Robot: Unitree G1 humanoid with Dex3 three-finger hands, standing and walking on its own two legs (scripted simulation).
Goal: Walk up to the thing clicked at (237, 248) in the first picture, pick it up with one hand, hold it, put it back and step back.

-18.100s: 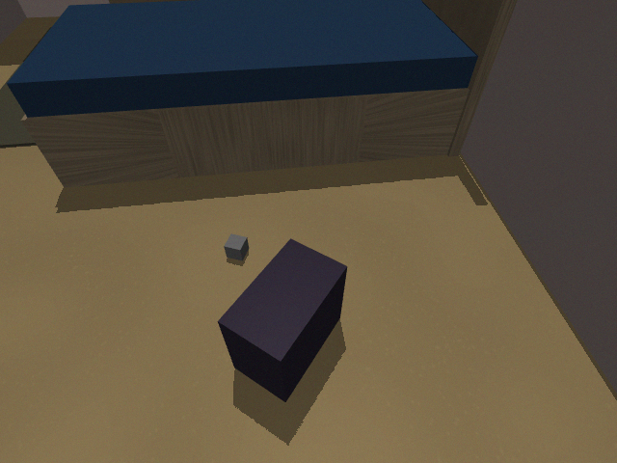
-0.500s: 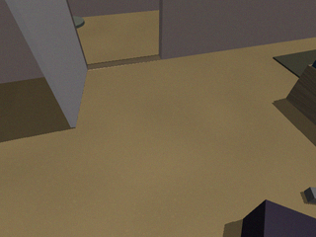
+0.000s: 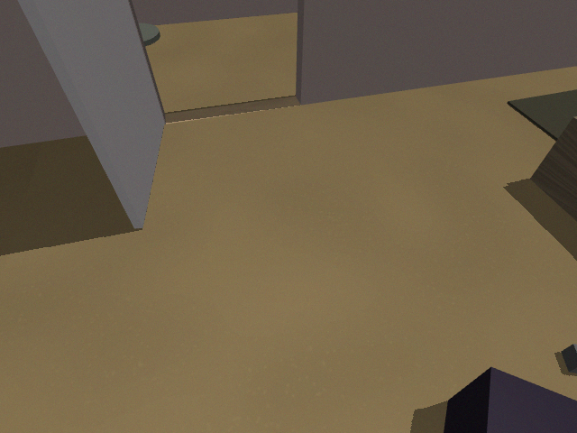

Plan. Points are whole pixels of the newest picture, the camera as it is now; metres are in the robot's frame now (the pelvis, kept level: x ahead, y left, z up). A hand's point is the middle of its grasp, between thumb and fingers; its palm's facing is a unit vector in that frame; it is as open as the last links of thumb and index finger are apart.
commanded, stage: stand
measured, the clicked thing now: out of the picture +0.50 -1.00 -0.75
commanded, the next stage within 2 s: walk up in 0.92 s
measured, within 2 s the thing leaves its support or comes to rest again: neither
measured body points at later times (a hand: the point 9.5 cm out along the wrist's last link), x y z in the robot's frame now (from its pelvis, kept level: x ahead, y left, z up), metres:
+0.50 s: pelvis +0.00 +0.00 +0.00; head +0.01 +0.00 +0.45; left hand +0.07 +0.30 -0.13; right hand +0.07 -0.30 -0.13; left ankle -0.02 +0.11 -0.75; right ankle +0.00 -0.14 -0.75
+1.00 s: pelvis +0.00 +0.00 +0.00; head +0.01 +0.00 +0.45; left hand +0.07 +0.31 -0.13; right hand +0.07 -0.31 -0.13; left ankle -0.02 +0.11 -0.74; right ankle -0.01 -0.14 -0.73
